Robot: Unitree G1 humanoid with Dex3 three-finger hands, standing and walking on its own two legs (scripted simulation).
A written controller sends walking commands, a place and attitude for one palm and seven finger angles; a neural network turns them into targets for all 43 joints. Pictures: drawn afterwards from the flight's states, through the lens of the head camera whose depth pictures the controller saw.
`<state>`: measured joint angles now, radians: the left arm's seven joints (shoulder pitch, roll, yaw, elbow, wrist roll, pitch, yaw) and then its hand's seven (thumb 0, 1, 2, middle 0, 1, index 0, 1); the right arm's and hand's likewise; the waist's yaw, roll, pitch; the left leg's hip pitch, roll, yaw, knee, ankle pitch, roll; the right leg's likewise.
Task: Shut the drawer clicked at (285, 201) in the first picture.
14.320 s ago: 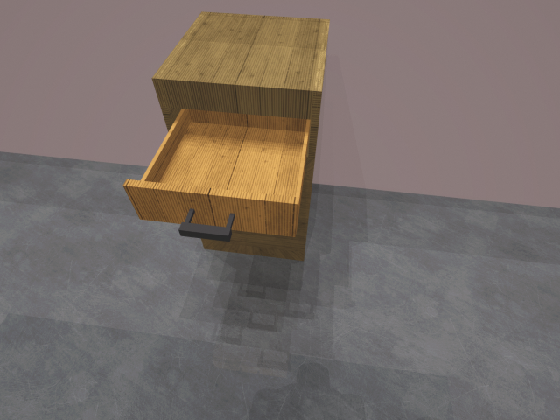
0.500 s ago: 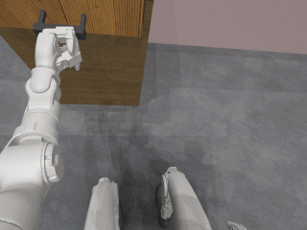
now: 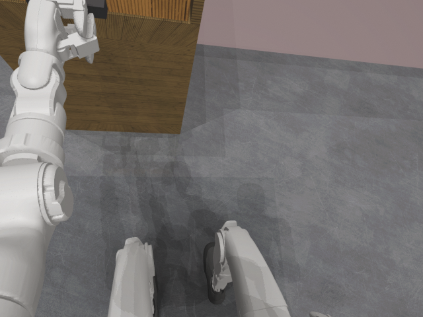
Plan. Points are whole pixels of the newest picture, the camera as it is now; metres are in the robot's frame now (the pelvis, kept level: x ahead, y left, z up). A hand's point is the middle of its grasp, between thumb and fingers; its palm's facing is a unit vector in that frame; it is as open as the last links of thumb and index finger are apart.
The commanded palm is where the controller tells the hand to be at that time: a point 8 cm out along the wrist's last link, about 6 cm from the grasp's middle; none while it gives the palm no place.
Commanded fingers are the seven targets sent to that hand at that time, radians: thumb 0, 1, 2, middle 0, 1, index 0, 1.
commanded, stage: pull the fist back off the drawer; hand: left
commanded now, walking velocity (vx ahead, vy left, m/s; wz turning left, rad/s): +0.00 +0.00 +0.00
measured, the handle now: out of the picture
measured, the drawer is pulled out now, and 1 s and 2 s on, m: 0.00 0.00 0.00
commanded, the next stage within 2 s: draw the hand back to the body in 0.74 s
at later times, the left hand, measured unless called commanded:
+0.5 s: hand (94, 38) +0.57 +0.13 +0.05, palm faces -0.10 -0.99 -0.04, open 3.2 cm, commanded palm +0.55 +0.15 +0.06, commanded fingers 0.00 0.90 0.90 -1.40 -1.60 -1.40 -1.60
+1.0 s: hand (85, 49) +0.52 +0.14 +0.08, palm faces -0.11 -0.99 -0.07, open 3.3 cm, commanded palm +0.48 +0.19 +0.10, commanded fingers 0.00 0.90 0.90 -1.40 -1.60 -1.40 -1.60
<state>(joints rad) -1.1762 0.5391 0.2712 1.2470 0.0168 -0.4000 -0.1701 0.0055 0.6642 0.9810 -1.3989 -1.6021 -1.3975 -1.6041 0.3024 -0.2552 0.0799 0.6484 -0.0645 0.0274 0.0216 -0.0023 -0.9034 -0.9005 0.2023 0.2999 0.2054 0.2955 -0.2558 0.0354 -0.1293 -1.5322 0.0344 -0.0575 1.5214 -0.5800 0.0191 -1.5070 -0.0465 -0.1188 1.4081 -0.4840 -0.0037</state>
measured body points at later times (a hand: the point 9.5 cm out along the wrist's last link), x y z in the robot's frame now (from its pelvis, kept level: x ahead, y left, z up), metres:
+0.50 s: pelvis +0.00 +0.01 +0.00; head +0.20 +0.05 +0.40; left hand +0.57 +0.19 +0.05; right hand -0.01 -0.25 -0.10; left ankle +0.05 +0.11 -0.56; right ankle +0.08 -0.13 -0.56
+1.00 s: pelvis +0.05 +0.00 +0.05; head +0.22 +0.01 +0.46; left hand +0.52 +0.19 +0.08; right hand +0.11 -0.26 -0.07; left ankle +0.04 +0.11 -0.56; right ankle +0.08 -0.13 -0.56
